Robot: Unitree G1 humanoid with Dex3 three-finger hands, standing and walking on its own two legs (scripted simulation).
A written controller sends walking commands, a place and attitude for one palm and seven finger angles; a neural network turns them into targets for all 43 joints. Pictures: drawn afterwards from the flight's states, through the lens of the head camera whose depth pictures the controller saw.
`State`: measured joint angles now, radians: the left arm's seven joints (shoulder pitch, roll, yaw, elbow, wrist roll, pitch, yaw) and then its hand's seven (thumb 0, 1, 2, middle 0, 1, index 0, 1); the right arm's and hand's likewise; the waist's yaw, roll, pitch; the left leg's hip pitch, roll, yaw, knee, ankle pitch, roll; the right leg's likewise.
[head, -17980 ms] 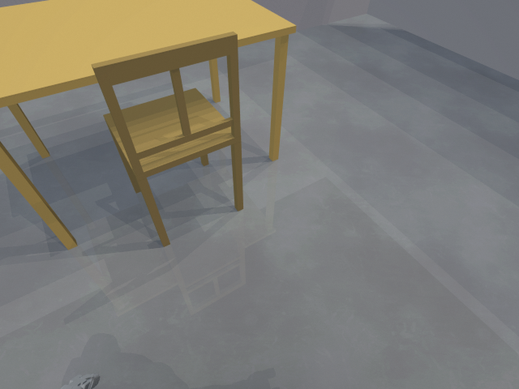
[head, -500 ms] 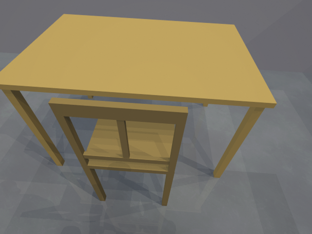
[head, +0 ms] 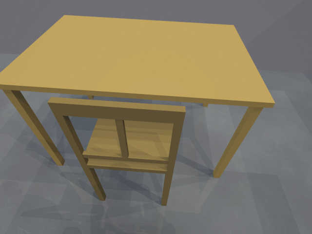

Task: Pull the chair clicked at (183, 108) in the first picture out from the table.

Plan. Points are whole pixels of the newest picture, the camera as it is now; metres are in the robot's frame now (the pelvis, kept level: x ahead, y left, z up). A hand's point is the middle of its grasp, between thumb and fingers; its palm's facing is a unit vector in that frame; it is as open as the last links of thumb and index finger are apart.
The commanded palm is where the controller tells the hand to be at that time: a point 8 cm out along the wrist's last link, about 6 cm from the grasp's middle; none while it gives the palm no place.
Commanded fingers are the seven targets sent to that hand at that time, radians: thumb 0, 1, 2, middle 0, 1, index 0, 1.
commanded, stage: look again from close up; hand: left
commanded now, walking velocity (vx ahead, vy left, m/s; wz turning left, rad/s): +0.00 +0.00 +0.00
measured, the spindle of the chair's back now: (122, 138) +0.46 +0.16 -0.10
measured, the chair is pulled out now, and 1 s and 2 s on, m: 0.00 0.00 0.00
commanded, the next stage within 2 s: none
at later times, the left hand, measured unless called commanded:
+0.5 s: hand out of the picture -0.02 +0.15 -0.18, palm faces +0.04 -0.99 -0.17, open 7.4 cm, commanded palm none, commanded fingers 0.00 0.90 0.90 -0.20 -0.30 -0.20 -0.30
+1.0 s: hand out of the picture -0.02 +0.14 -0.18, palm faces +0.04 -0.99 -0.17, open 7.4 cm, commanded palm none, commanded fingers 0.00 0.90 0.90 -0.20 -0.30 -0.20 -0.30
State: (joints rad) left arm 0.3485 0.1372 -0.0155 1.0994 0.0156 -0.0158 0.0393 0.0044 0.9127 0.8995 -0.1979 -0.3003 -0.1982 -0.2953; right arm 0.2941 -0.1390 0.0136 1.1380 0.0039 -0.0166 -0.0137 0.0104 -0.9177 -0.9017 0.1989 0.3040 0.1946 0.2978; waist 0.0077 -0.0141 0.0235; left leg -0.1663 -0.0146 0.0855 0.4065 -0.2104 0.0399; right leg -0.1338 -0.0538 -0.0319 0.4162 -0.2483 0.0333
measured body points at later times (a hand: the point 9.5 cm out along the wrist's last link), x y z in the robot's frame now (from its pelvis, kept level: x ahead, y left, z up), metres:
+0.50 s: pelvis +0.00 -0.01 +0.00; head +0.00 +0.00 +0.45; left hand -0.02 +0.20 -0.16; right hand -0.01 -0.22 -0.16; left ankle +0.01 +0.09 -0.74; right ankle -0.01 -0.14 -0.74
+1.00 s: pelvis +0.00 -0.02 +0.00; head +0.01 -0.02 +0.45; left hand -0.02 +0.19 -0.16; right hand -0.01 -0.23 -0.16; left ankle +0.01 +0.09 -0.74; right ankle -0.01 -0.14 -0.74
